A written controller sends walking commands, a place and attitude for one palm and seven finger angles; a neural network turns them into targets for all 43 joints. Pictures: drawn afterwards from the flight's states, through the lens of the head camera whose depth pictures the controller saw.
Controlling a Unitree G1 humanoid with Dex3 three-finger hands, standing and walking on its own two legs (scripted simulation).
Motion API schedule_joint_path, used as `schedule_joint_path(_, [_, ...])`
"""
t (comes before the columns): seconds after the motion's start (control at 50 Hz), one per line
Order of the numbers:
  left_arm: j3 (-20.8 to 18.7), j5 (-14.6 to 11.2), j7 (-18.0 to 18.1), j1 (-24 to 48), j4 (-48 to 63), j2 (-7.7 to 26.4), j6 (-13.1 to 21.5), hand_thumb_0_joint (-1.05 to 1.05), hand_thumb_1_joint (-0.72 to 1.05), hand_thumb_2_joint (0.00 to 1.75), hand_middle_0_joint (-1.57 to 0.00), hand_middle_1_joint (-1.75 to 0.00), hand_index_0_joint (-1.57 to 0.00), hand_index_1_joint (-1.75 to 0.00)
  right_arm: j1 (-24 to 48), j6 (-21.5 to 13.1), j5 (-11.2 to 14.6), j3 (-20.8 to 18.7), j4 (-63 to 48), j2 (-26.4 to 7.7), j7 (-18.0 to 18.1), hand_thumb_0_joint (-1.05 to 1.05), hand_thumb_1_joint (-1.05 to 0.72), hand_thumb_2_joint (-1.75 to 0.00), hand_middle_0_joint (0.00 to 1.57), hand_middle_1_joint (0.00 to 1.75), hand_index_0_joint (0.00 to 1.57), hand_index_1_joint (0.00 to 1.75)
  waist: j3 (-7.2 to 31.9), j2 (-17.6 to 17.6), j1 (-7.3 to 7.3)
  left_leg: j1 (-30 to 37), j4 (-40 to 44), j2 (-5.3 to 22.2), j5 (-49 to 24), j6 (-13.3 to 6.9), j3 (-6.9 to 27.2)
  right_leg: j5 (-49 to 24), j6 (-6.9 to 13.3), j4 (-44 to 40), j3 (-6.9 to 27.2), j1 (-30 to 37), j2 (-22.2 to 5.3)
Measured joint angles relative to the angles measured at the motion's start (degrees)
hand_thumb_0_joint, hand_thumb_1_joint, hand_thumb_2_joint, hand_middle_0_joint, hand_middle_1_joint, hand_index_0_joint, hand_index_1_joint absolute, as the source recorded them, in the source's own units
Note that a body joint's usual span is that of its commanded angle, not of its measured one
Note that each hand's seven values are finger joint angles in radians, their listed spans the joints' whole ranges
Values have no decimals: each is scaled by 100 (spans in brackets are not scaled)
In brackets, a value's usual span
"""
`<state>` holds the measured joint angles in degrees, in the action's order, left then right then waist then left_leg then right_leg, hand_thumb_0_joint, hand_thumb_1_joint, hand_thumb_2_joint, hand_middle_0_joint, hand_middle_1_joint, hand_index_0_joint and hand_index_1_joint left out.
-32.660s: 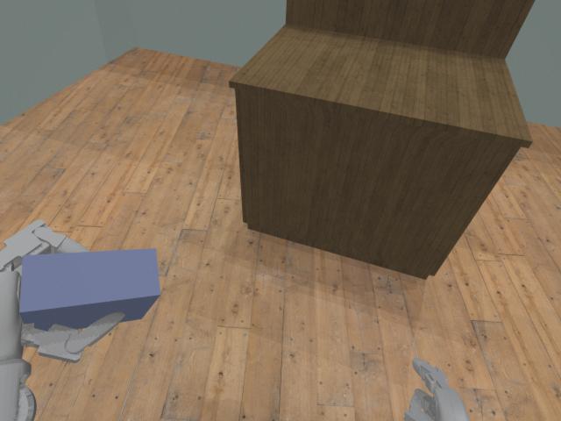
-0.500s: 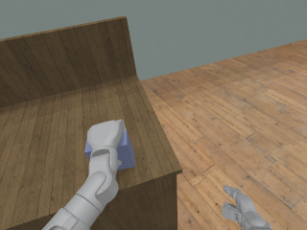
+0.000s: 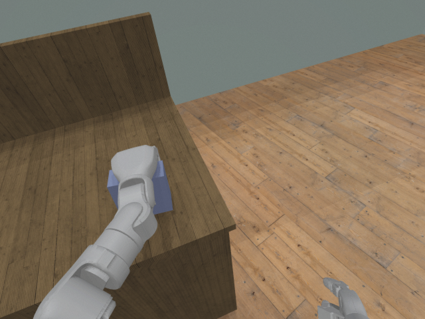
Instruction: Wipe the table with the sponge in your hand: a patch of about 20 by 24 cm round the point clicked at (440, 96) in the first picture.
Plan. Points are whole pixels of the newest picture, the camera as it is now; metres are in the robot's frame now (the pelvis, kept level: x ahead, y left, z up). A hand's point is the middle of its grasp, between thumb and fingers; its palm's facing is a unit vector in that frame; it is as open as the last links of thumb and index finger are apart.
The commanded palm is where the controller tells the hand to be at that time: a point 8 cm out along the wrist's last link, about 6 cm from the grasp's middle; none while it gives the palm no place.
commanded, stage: wipe forward along the third lane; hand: left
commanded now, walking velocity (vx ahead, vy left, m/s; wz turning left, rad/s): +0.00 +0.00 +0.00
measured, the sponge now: (144, 197) +0.36 +0.19 +0.03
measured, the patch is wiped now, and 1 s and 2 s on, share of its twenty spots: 0.85 1.00 1.00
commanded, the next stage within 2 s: wipe back along the third lane in 1.00 s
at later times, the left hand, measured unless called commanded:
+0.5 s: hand (142, 161) +0.43 +0.20 +0.07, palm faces -0.06 -0.04 -1.00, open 9.4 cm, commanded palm +0.41 +0.22 +0.11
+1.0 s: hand (136, 150) +0.46 +0.23 +0.07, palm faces -0.06 -0.03 -1.00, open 9.4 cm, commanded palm +0.45 +0.25 +0.11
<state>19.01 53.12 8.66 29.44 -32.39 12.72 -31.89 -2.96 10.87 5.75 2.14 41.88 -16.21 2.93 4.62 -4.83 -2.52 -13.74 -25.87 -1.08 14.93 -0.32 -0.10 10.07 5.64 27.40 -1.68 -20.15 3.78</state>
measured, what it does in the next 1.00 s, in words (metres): stands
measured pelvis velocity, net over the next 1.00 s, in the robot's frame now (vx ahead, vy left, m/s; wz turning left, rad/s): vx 0.02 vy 0.01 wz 0.00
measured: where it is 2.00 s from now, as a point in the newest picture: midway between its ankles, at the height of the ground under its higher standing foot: outside the picture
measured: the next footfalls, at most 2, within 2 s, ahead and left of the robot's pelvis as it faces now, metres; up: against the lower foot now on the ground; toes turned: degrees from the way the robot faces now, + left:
none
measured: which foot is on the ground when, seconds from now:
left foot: down 0.00-1.00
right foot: down 0.00-1.00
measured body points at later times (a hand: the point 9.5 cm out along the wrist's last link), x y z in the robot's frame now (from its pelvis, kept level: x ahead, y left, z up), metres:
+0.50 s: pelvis +0.01 -0.01 +0.00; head +0.03 -0.05 +0.45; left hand +0.42 +0.20 +0.13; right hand +0.16 -0.26 -0.14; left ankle -0.02 +0.13 -0.74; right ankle +0.04 -0.05 -0.74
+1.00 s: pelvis +0.02 +0.01 +0.00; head +0.06 -0.01 +0.45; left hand +0.46 +0.23 +0.13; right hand +0.14 -0.24 -0.14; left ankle -0.02 +0.13 -0.74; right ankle +0.04 -0.05 -0.74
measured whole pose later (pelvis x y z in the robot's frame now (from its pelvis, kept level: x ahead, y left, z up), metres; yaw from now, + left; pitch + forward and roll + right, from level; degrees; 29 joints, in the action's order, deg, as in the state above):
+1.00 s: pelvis +0.02 +0.01 +0.00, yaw +0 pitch +10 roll +1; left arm 9.9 54.2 12.0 47.2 -57.6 18.9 -19.3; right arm -8.6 8.9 5.0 1.5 44.1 -16.2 2.9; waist 6.2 -3.6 1.9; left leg -20.6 -26.4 -1.1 15.6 -0.7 0.1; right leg 9.7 4.5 25.8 -1.4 -26.0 3.8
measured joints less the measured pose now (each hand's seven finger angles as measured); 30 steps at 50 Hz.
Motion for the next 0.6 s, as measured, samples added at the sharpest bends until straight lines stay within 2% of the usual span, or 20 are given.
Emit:
schedule_joint_path(0.22, [-360, -85, 79, 455, -702, 224, 403, -1, -53, 116, -79, -142, -86, -132, -185, -79, -5, -12, 61, -8, 116, 1, -91, -90, 20, 30, 20, 30, 33, 28, 127, -185, -23, 54, 16, -17, -5, -38, 41, -45, 8, -164, 63])
schedule_joint_path(0.6, [-735, -54, 97, 1230, -1734, 558, 964, 0, -54, 117, -80, -142, -86, -133, -346, -172, -17, -19, 121, -21, 117, 1, -91, -90, 20, 30, 20, 30, 45, 56, 292, -443, -25, 75, 56, -29, 39, -29, 30, -129, -17, -375, 89])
